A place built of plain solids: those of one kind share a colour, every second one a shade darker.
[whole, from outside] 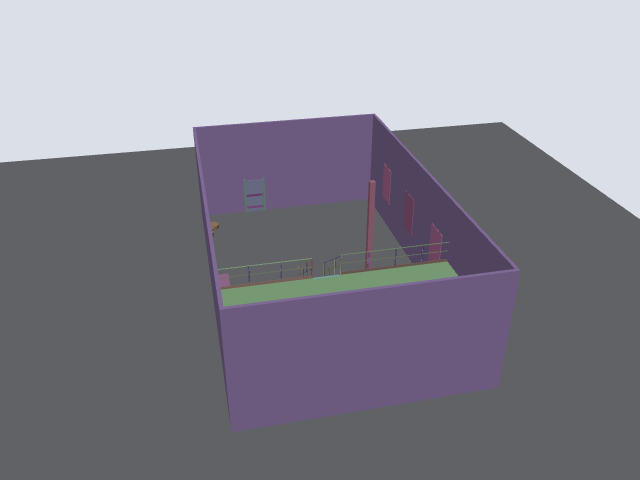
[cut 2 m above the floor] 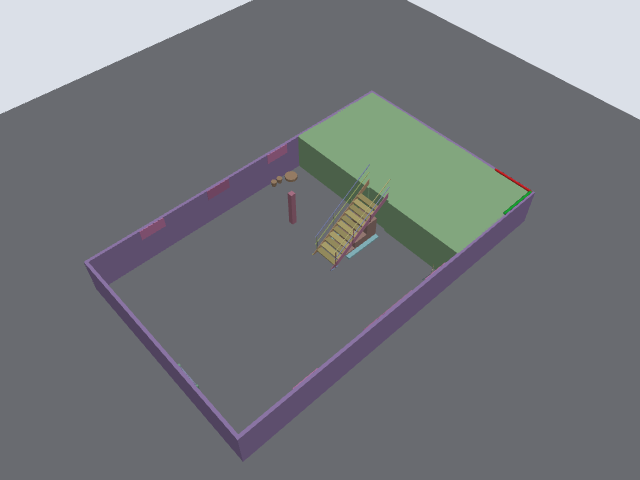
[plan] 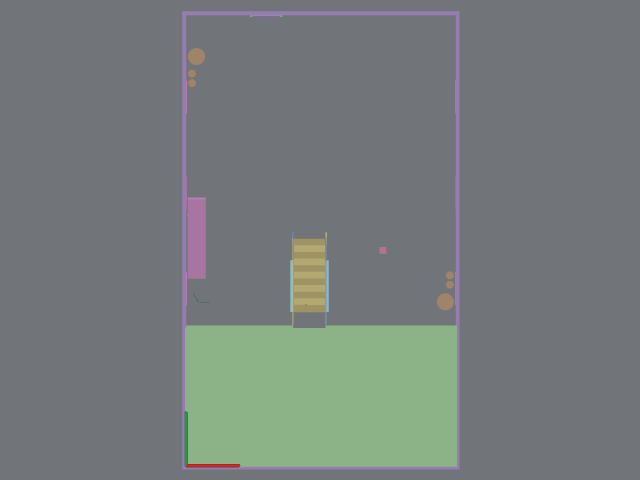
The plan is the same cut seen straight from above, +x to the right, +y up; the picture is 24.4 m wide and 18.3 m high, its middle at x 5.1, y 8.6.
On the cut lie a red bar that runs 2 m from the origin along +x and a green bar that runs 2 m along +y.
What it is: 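A pumping station 10.3 x 17.2 m, 5.5 m high; the engine floor; at the rear the gallery 5.2 m deep at 2.57 m over closed stores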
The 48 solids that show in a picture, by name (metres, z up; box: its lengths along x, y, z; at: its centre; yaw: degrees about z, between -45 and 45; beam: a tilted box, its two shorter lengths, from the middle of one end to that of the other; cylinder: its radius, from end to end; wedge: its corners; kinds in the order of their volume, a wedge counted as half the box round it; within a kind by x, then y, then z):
{
 "loft_1": {"box": [4.14, 0.1, 2.62], "at": [2.02, 5.29, 1.26]},
 "loft_2": {"box": [10.37, 5.3, 2.62], "at": [5.13, 2.6, 1.26]},
 "loft_3": {"box": [5.01, 0.1, 2.62], "at": [7.82, 5.29, 1.26]},
 "wall_1": {"box": [0.15, 17.47, 5.56], "at": [-0.07, 8.59, 2.73]},
 "wall_2": {"box": [10.57, 0.15, 5.56], "at": [5.13, -0.07, 2.73]},
 "wall_3": {"box": [10.57, 0.15, 5.56], "at": [5.13, 17.25, 2.73]},
 "wall_4": {"box": [0.15, 17.47, 5.56], "at": [10.35, 8.59, 2.73]},
 "under_1": {"box": [0.52, 0.62, 1.24], "at": [4.44, 6.16, 0.57]},
 "under_2": {"box": [0.52, 0.76, 0.58], "at": [4.44, 6.86, 0.24]},
 "under_plinth_1": {"box": [1.48, 1.98, 0.14], "at": [4.7, 6.84, 0.02]},
 "post_1": {"box": [0.26, 0.26, 5.56], "at": [7.5, 8.21, 2.73]},
 "winf_1": {"box": [0.028, 1.26, 2.03], "at": [10.26, 6.75, 2.44]},
 "winf_2": {"box": [0.028, 1.26, 2.03], "at": [10.26, 10.4, 2.44]},
 "winf_3": {"box": [0.028, 1.26, 2.03], "at": [10.26, 14.05, 2.44]},
 "hose_1": {"cylinder": 0.15, "from": [0.22, 14.58, 0.21], "to": [0.22, 14.58, 0.28]},
 "hose_2": {"cylinder": 0.15, "from": [0.22, 14.94, 0.21], "to": [0.22, 14.94, 0.28]},
 "hose_3": {"cylinder": 0.33, "from": [0.39, 15.59, 0.0], "to": [0.39, 15.59, 0.2]},
 "hose_4": {"cylinder": 0.33, "from": [9.88, 6.24, 0.0], "to": [9.88, 6.24, 0.15]},
 "hose_5": {"cylinder": 0.15, "from": [10.05, 6.89, 0.21], "to": [10.05, 6.89, 0.28]},
 "hose_6": {"cylinder": 0.15, "from": [10.05, 7.25, 0.21], "to": [10.05, 7.25, 0.28]},
 "stair_handrail_left_1": {"wedge": [[5.32, 5.35, 3.5], [5.32, 5.37, 3.52], [5.32, 8.67, 1.09], [5.32, 8.69, 1.11], [5.35, 5.35, 3.5], [5.35, 5.37, 3.52], [5.35, 8.67, 1.09], [5.35, 8.69, 1.11]]},
 "stair_handrail_right_1": {"wedge": [[4.05, 5.35, 3.5], [4.05, 5.37, 3.52], [4.05, 8.67, 1.09], [4.05, 8.69, 1.11], [4.08, 5.35, 3.5], [4.08, 5.37, 3.52], [4.08, 8.67, 1.09], [4.08, 8.69, 1.11]]},
 "stair_kneerail_left_1": {"wedge": [[5.32, 5.35, 3.01], [5.32, 5.37, 3.03], [5.32, 8.67, 0.6], [5.32, 8.69, 0.62], [5.35, 5.35, 3.01], [5.35, 5.37, 3.03], [5.35, 8.67, 0.6], [5.35, 8.69, 0.62]]},
 "stair_kneerail_right_1": {"wedge": [[4.05, 5.35, 3.01], [4.05, 5.37, 3.03], [4.05, 8.67, 0.6], [4.05, 8.69, 0.62], [4.08, 5.35, 3.01], [4.08, 5.37, 3.03], [4.08, 8.67, 0.6], [4.08, 8.69, 0.62]]},
 "stair_tread_1": {"wedge": [[4.11, 5.85, 1.97], [4.11, 5.85, 2.02], [4.11, 6.13, 1.97], [4.11, 6.13, 2.02], [5.29, 5.84, 1.97], [5.29, 5.84, 2.02], [5.29, 6.13, 1.97], [5.29, 6.13, 2.02]]},
 "stair_tread_2": {"wedge": [[4.11, 6.1, 1.78], [4.11, 6.1, 1.84], [4.11, 6.38, 1.78], [4.11, 6.38, 1.84], [5.29, 6.1, 1.78], [5.29, 6.1, 1.84], [5.29, 6.38, 1.79], [5.29, 6.38, 1.84]]},
 "stair_tread_3": {"wedge": [[4.11, 6.35, 1.6], [4.11, 6.35, 1.66], [4.11, 6.63, 1.6], [4.11, 6.63, 1.66], [5.29, 6.35, 1.6], [5.29, 6.35, 1.66], [5.29, 6.63, 1.6], [5.29, 6.63, 1.66]]},
 "stair_tread_4": {"wedge": [[4.11, 6.6, 1.42], [4.11, 6.6, 1.47], [4.11, 6.88, 1.42], [4.11, 6.88, 1.47], [5.29, 6.6, 1.42], [5.29, 6.6, 1.48], [5.29, 6.88, 1.42], [5.29, 6.88, 1.48]]},
 "stair_tread_5": {"wedge": [[4.11, 6.85, 1.23], [4.11, 6.85, 1.29], [4.11, 7.13, 1.23], [4.11, 7.13, 1.29], [5.29, 6.85, 1.23], [5.29, 6.85, 1.29], [5.29, 7.14, 1.23], [5.29, 7.14, 1.29]]},
 "stair_tread_6": {"wedge": [[4.11, 7.11, 1.05], [4.11, 7.11, 1.1], [4.11, 7.39, 1.05], [4.11, 7.39, 1.1], [5.29, 7.1, 1.05], [5.29, 7.1, 1.1], [5.29, 7.39, 1.05], [5.29, 7.39, 1.11]]},
 "stair_tread_7": {"wedge": [[4.11, 7.36, 0.86], [4.11, 7.36, 0.92], [4.11, 7.64, 0.86], [4.11, 7.64, 0.92], [5.29, 7.36, 0.87], [5.29, 7.36, 0.92], [5.29, 7.64, 0.87], [5.29, 7.64, 0.92]]},
 "stair_tread_8": {"wedge": [[4.11, 7.61, 0.68], [4.11, 7.61, 0.74], [4.11, 7.89, 0.68], [4.11, 7.89, 0.73], [5.29, 7.61, 0.69], [5.29, 7.61, 0.74], [5.29, 7.89, 0.68], [5.29, 7.89, 0.74]]},
 "stair_tread_9": {"wedge": [[4.11, 7.86, 0.5], [4.11, 7.86, 0.55], [4.11, 8.14, 0.5], [4.11, 8.14, 0.56], [5.29, 7.86, 0.5], [5.29, 7.86, 0.56], [5.29, 8.14, 0.5], [5.29, 8.14, 0.56]]},
 "stair_tread_10": {"wedge": [[4.11, 8.11, 0.31], [4.11, 8.11, 0.37], [4.11, 8.4, 0.31], [4.11, 8.4, 0.37], [5.29, 8.12, 0.32], [5.29, 8.12, 0.37], [5.29, 8.4, 0.32], [5.29, 8.4, 0.37]]},
 "stair_tread_11": {"wedge": [[4.11, 8.37, 0.13], [4.11, 8.37, 0.19], [4.11, 8.65, 0.13], [4.11, 8.65, 0.19], [5.29, 8.37, 0.13], [5.29, 8.37, 0.19], [5.29, 8.65, 0.14], [5.29, 8.65, 0.19]]},
 "stair_string_left_1": {"wedge": [[5.29, 5.34, 2.28], [5.29, 5.34, 2.62], [5.29, 8.47, 0.0], [5.29, 8.47, 0.34], [5.31, 5.34, 2.28], [5.31, 5.34, 2.62], [5.31, 8.47, 0.0], [5.31, 8.47, 0.34]]},
 "stair_string_right_1": {"wedge": [[4.09, 5.34, 2.28], [4.09, 5.34, 2.62], [4.09, 8.47, 0.0], [4.09, 8.47, 0.34], [4.11, 5.34, 2.28], [4.11, 5.34, 2.62], [4.11, 8.47, 0.0], [4.11, 8.47, 0.34]]},
 "door_leaf_1": {"box": [1.02, 0.04, 2.1], "at": [3.05, 17.15, 1.0]},
 "planks_1": {"box": [0.68, 3.03, 0.038], "at": [0.4, 8.64, 0.21]},
 "toeboard_1": {"box": [4.07, 0.025, 0.15], "at": [2.03, 5.35, 2.62]},
 "toeboard_2": {"box": [4.94, 0.025, 0.15], "at": [7.8, 5.35, 2.62]},
 "door_jamb_1": {"box": [0.1, 0.07, 2.21], "at": [2.48, 17.14, 1.05]},
 "door_jamb_2": {"box": [0.1, 0.07, 2.21], "at": [3.62, 17.14, 1.05]},
 "stair_head_board_1": {"box": [1.22, 0.12, 0.06], "at": [4.7, 5.31, 2.54]},
 "handrail_1": {"box": [4.07, 0.029, 0.029], "at": [2.03, 5.36, 3.55]},
 "handrail_2": {"box": [4.94, 0.029, 0.029], "at": [7.8, 5.36, 3.55]},
 "kneerail_1": {"box": [4.07, 0.029, 0.029], "at": [2.03, 5.36, 3.12]},
 "kneerail_2": {"box": [4.94, 0.029, 0.029], "at": [7.8, 5.36, 3.12]}
}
